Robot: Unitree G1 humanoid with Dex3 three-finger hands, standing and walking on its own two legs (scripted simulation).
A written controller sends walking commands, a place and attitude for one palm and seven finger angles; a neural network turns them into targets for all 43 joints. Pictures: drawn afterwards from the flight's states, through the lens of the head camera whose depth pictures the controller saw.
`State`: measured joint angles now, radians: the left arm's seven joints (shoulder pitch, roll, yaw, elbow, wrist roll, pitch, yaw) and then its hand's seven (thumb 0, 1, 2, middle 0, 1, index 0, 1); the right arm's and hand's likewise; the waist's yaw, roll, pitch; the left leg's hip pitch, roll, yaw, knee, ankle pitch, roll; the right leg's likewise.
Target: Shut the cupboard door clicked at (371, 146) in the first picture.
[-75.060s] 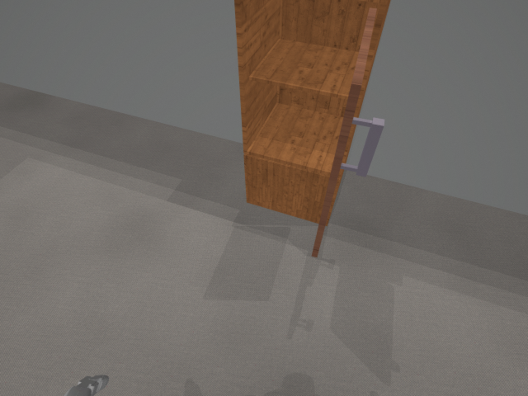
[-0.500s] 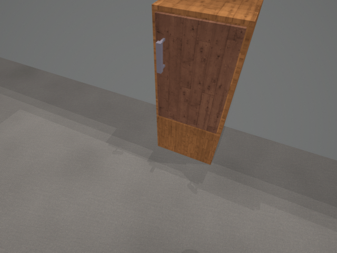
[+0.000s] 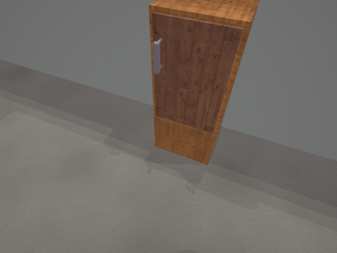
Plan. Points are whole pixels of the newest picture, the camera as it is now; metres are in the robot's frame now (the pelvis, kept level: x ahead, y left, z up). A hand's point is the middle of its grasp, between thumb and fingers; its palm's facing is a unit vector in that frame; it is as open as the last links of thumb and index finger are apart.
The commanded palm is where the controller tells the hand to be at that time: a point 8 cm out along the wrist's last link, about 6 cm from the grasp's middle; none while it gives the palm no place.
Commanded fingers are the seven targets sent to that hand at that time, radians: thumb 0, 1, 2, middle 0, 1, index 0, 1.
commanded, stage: look to check the result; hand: left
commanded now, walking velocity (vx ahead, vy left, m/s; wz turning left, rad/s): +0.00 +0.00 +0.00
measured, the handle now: (158, 56) +0.91 +0.09 +0.01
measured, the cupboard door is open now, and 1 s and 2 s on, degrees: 0 0 0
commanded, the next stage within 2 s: stand and wait in 0.46 s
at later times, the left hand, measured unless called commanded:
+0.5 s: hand out of the picture -0.02 +0.15 -0.18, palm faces +0.04 -0.98 -0.17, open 7.4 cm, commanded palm none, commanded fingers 0.00 0.90 0.90 -0.20 -0.30 -0.20 -0.30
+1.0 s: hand out of the picture +0.00 +0.15 -0.18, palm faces +0.04 -0.98 -0.18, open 7.4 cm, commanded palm none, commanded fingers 0.00 0.90 0.90 -0.20 -0.30 -0.20 -0.30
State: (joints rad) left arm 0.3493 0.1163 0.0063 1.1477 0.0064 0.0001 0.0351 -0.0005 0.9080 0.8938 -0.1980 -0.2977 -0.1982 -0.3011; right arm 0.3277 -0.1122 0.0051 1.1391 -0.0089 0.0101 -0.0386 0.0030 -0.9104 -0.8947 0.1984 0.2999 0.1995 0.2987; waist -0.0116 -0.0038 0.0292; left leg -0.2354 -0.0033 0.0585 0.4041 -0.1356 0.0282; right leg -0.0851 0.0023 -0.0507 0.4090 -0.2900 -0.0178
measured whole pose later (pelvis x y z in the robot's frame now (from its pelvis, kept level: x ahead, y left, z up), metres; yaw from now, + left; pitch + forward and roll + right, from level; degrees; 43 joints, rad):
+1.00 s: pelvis +0.02 -0.02 +0.00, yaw +0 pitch -2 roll +0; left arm 0.33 0.13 0.00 1.14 0.00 -0.01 0.04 0.00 0.91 0.89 -0.20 -0.30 -0.20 -0.30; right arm 0.27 -0.14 0.01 1.14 -0.01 0.01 -0.04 0.00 -0.91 -0.89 0.20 0.30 0.20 0.30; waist -0.01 -0.01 0.05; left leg -0.21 0.01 0.05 0.40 -0.17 0.01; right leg -0.04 0.02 -0.05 0.36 -0.30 -0.04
